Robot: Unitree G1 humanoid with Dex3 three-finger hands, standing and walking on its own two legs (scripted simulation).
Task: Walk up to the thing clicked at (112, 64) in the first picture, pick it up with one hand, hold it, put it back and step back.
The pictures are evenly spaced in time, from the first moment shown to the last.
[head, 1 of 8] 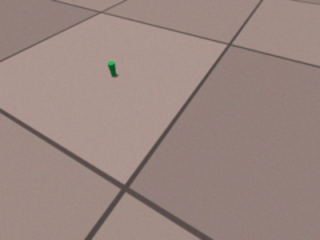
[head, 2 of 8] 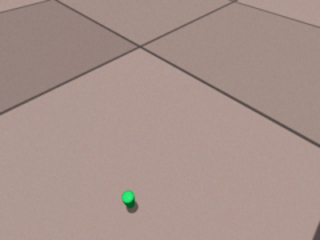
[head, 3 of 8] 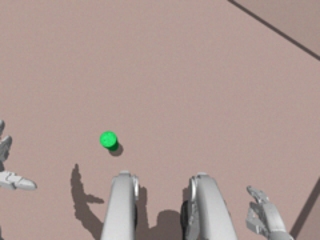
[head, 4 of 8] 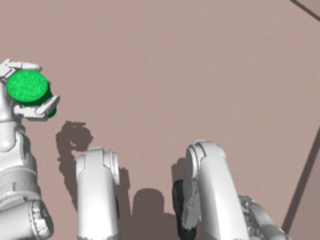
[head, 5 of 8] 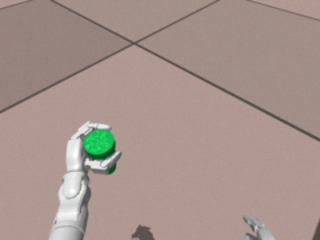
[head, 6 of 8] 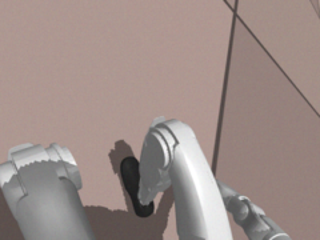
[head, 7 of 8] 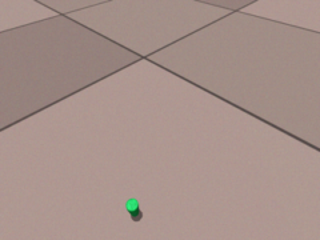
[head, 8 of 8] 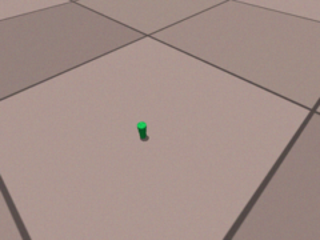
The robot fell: no
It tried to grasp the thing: yes
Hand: left
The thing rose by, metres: 0.69
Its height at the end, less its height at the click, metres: +0.00
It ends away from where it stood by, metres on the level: 0.01
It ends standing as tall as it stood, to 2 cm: yes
